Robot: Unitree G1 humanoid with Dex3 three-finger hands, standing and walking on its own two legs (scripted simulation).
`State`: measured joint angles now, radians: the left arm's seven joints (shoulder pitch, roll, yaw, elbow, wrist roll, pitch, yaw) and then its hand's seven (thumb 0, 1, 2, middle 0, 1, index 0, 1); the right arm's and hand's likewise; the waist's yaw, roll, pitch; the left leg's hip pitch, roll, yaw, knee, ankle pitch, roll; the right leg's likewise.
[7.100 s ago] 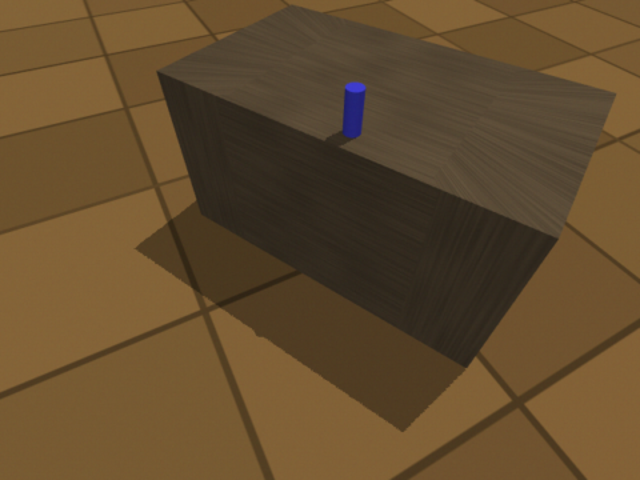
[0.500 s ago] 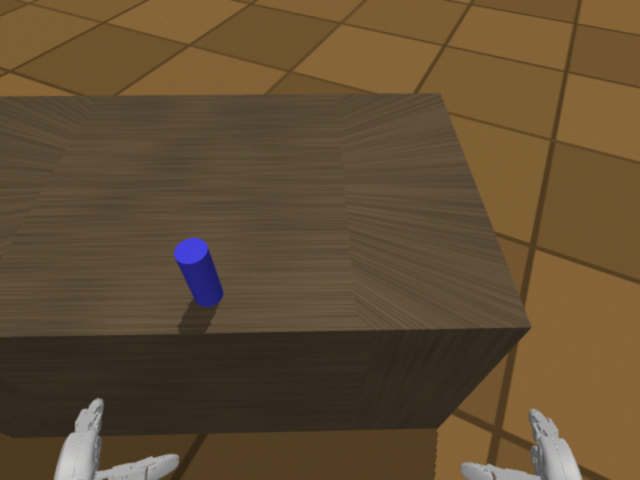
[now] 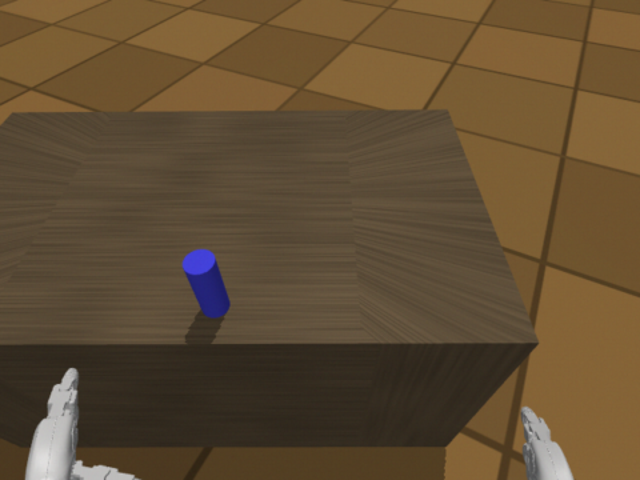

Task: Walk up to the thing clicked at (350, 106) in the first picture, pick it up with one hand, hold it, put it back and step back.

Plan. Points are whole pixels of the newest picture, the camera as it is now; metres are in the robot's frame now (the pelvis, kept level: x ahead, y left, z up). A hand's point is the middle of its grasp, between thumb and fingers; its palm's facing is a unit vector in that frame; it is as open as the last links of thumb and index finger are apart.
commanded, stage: rise first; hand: left
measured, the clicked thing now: (208, 285) +0.42 +0.21 -0.06
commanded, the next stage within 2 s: go down in 0.58 s
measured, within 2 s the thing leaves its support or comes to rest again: neither
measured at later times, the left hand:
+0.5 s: hand (92, 445) +0.17 +0.26 +0.00, palm faces +0.31 -0.87 -0.38, open 17.5 cm
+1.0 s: hand (71, 407) +0.20 +0.29 +0.02, palm faces +0.36 -0.89 -0.27, open 17.6 cm
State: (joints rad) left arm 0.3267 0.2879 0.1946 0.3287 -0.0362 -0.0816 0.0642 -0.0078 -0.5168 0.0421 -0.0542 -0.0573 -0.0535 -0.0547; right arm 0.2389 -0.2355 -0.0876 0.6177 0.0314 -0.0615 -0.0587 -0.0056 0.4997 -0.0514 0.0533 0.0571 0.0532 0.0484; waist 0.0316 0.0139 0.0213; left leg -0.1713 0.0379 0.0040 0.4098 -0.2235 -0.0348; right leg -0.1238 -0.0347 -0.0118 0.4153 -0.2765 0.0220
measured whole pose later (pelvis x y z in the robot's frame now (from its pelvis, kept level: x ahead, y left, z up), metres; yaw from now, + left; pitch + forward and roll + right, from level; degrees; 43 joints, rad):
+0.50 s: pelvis -0.01 +0.00 +0.00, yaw +1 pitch -2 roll +0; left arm 0.40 0.29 0.23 0.16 -0.04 -0.14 0.04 -0.01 -0.54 0.05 -0.06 -0.06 -0.05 -0.06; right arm 0.23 -0.23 -0.09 0.65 0.02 -0.08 -0.05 -0.01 0.51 -0.06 0.05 0.06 0.05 0.05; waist 0.04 0.03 0.04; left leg -0.15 0.04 -0.01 0.40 -0.20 -0.04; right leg -0.11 -0.03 -0.02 0.42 -0.27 0.02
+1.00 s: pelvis -0.02 +0.00 -0.01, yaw +2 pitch +0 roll +0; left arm 0.22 0.32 0.36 0.29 -0.10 -0.26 -0.08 -0.01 -0.60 0.02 -0.07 -0.07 -0.07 -0.07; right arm 0.20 -0.22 -0.10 0.66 0.01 -0.10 -0.05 -0.01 0.50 -0.05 0.05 0.06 0.05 0.05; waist 0.03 0.00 0.01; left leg -0.26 0.03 -0.03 0.52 -0.25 -0.04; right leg -0.20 -0.04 -0.04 0.52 -0.31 0.02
